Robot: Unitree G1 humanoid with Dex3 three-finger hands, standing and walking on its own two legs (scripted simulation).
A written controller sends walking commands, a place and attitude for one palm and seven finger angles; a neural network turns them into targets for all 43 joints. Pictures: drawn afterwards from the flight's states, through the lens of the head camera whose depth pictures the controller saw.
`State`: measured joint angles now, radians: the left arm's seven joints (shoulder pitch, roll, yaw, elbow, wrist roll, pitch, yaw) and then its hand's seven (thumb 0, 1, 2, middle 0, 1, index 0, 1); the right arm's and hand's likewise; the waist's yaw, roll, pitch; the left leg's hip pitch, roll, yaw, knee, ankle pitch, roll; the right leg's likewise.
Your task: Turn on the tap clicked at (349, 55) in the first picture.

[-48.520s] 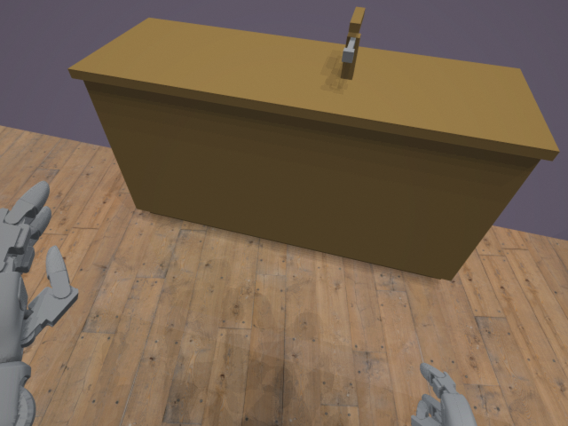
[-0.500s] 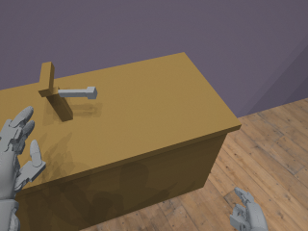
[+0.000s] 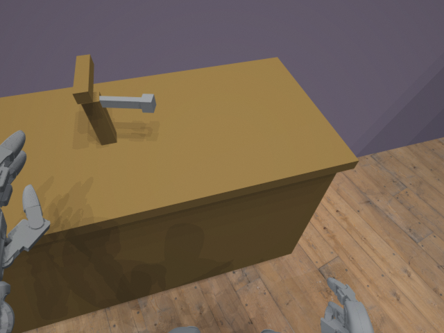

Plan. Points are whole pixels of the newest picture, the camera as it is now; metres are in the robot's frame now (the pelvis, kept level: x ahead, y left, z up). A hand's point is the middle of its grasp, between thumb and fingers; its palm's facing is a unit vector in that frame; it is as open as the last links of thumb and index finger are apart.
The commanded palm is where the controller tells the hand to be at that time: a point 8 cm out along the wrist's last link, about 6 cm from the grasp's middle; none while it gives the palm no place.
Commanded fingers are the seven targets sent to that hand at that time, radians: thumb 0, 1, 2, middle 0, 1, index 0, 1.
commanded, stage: step back with the hand held close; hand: left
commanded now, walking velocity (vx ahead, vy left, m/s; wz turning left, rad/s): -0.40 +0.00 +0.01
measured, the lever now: (148, 103) +0.53 +0.20 +0.11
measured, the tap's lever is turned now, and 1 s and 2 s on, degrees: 72 72 72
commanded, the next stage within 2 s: stop stepping back and stand still in 0.64 s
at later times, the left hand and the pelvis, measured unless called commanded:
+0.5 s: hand (53, 267) +0.16 +0.21 +0.17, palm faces +0.32 -0.86 -0.39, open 7.4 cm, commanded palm +0.10 +0.26 +0.19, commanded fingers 0.00 0.90 0.90 -0.20 -0.30 -0.20 -0.30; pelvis -0.07 -0.02 +0.01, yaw -2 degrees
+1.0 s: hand out of the picture +0.00 +0.20 +0.17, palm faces +0.37 -0.84 -0.39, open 7.4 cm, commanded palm -0.05 +0.24 +0.19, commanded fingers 0.00 0.90 0.90 -0.20 -0.30 -0.20 -0.30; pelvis -0.21 -0.04 +0.01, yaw +0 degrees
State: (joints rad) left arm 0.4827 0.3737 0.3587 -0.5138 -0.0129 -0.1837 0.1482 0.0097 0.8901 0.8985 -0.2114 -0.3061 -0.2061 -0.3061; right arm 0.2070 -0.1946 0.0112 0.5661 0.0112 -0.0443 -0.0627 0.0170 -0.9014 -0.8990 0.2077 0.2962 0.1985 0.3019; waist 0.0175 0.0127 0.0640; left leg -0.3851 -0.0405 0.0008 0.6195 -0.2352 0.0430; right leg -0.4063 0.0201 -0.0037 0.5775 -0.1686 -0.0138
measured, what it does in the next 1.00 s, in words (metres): walks backwards: right foot, then left foot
